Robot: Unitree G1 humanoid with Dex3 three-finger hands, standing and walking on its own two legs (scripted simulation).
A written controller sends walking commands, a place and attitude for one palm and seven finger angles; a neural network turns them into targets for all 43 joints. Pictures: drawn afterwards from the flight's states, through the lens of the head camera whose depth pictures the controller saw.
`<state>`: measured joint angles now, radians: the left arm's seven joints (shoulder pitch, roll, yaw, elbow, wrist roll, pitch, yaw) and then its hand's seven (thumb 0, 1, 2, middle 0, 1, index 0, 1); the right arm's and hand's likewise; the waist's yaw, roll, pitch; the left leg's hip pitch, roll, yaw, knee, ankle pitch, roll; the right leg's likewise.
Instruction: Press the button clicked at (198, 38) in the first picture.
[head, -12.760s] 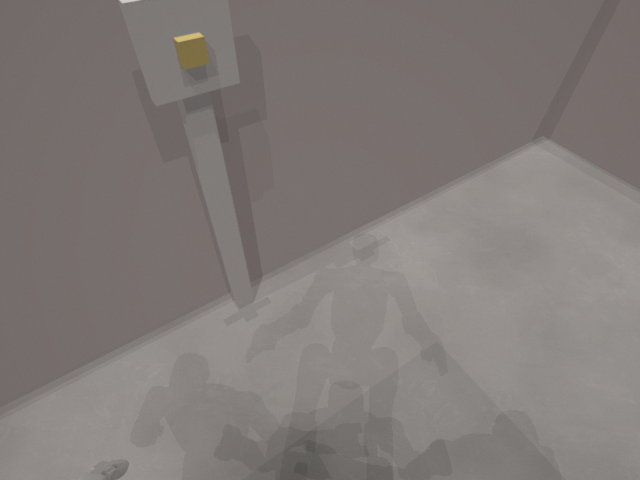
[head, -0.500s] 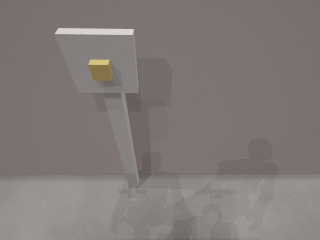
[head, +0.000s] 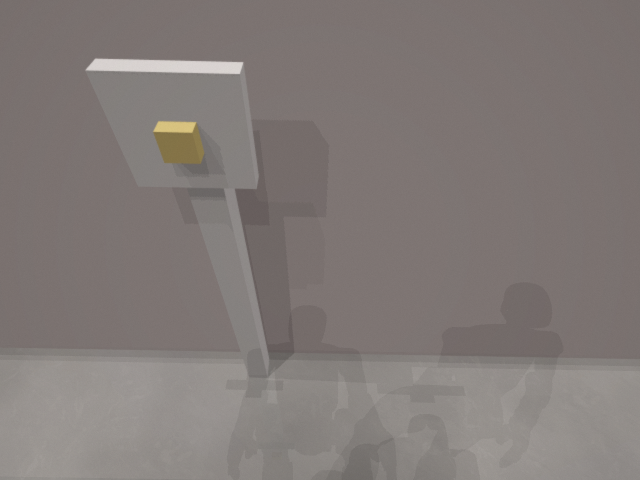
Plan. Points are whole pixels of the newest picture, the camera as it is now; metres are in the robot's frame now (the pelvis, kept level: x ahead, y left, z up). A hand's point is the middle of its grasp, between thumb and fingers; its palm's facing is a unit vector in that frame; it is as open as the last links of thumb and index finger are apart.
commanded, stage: raise the hand and make a fist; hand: left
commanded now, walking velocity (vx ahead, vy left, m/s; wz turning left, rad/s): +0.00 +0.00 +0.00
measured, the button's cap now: (180, 141) +0.48 +0.22 +0.17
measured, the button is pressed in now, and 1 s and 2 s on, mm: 0 0 0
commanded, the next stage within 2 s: none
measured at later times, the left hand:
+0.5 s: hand (214, 470) +0.14 +0.13 -0.02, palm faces +0.05 -1.00 +0.01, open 5.4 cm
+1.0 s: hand (161, 423) +0.17 +0.18 +0.06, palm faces +0.08 -1.00 -0.06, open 3.1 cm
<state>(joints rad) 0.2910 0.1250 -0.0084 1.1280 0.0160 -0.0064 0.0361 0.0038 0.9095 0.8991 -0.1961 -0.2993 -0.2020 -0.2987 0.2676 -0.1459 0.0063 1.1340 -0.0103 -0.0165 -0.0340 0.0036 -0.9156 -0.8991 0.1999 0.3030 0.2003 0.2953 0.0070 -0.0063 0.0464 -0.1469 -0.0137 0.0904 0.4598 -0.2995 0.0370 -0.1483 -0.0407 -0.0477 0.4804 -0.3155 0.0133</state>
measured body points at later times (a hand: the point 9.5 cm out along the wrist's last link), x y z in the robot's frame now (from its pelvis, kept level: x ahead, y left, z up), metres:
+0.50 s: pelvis -0.05 -0.05 -0.05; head -0.03 -0.05 +0.40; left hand +0.13 +0.18 -0.01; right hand +0.19 -0.30 -0.08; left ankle -0.03 +0.09 -0.74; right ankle -0.04 -0.12 -0.74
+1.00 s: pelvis -0.04 -0.02 -0.03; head -0.02 -0.03 +0.42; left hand +0.16 +0.23 +0.06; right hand +0.11 -0.26 -0.11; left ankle -0.03 +0.09 -0.74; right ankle -0.04 -0.12 -0.74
